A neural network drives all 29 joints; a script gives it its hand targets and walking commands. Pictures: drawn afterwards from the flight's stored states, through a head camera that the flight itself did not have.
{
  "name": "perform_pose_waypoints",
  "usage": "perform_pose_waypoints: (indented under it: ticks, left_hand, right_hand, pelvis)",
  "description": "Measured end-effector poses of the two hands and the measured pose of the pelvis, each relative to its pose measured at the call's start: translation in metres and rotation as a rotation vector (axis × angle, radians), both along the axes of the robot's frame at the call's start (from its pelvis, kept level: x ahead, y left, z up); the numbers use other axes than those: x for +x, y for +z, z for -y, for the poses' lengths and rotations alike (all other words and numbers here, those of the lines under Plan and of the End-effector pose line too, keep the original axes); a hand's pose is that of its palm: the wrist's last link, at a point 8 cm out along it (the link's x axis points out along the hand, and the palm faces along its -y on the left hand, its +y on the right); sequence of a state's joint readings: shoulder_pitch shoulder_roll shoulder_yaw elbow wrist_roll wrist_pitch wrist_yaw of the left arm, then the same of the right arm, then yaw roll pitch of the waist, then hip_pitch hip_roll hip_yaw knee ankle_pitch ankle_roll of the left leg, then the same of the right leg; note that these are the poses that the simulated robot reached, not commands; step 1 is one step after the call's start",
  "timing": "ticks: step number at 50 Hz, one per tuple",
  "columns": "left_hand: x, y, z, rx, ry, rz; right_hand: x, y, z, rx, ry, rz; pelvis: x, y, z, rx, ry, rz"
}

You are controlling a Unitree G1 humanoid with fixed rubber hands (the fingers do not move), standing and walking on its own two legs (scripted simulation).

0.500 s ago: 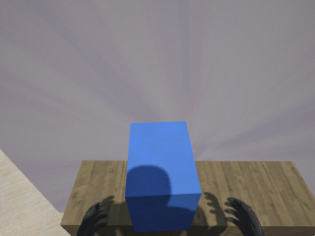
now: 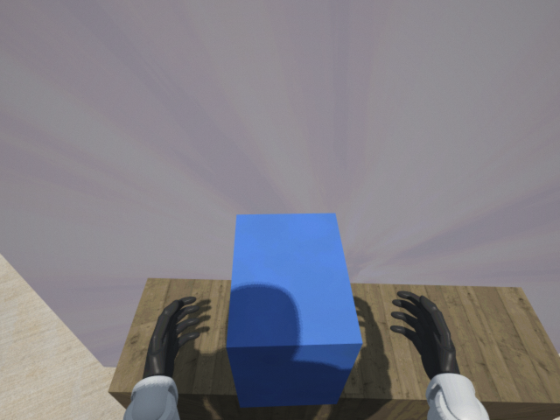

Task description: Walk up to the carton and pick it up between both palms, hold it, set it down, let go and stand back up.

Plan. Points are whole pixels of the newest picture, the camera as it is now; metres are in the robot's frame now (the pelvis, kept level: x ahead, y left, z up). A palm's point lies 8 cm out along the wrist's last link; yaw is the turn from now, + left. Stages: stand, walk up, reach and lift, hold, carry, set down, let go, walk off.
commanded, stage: reach and lift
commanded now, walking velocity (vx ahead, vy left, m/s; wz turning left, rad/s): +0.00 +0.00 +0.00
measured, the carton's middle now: (287, 310) +0.34 +0.04 -0.09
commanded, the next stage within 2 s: none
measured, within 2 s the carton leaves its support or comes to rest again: neither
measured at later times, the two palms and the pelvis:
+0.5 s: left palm (163, 300) +0.27 +0.21 +0.05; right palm (430, 293) +0.30 -0.15 +0.06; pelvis +0.01 -0.01 +0.00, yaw +0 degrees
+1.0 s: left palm (161, 249) +0.32 +0.22 +0.10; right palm (418, 232) +0.37 -0.13 +0.11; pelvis +0.00 -0.01 +0.00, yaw +1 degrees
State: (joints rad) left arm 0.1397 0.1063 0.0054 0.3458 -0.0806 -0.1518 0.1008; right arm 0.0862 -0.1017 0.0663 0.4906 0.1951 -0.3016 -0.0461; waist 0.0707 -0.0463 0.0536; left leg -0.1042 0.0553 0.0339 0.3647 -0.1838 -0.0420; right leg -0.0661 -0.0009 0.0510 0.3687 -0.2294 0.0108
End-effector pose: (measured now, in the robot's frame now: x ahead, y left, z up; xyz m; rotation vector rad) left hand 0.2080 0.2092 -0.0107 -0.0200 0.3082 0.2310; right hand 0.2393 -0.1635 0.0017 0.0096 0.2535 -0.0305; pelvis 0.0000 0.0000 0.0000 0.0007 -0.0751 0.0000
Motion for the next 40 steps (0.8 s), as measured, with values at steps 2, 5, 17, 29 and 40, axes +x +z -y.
perform_pose_waypoints:
  ticks: [2, 5, 17, 29, 40]
  left_hand:
    - [0.002, 0.003, -0.001, 0.002, 0.004, -0.005]
    - [0.006, 0.009, -0.003, 0.005, 0.006, -0.008]
    - [0.042, 0.044, -0.005, 0.002, -0.017, 0.027]
    - [0.066, 0.067, -0.006, -0.013, -0.012, 0.027]
    - [0.088, 0.091, -0.012, -0.015, -0.007, 0.036]
  right_hand:
    - [0.004, 0.003, -0.003, 0.008, 0.000, 0.003]
    - [0.011, 0.007, -0.007, 0.018, 0.001, 0.008]
    - [0.044, 0.036, -0.008, 0.021, 0.005, 0.062]
    - [0.077, 0.063, -0.014, 0.014, 0.037, 0.086]
    - [0.108, 0.086, -0.026, 0.018, 0.060, 0.103]
  pelvis:
    - [0.002, 0.000, 0.000, -0.001, 0.001, -0.003]
    - [0.006, 0.001, 0.000, -0.003, 0.003, -0.007]
    - [0.016, 0.002, 0.002, -0.004, 0.003, -0.015]
    - [0.012, 0.003, 0.007, -0.004, -0.002, -0.033]
    - [0.003, 0.003, 0.009, -0.006, 0.003, -0.055]
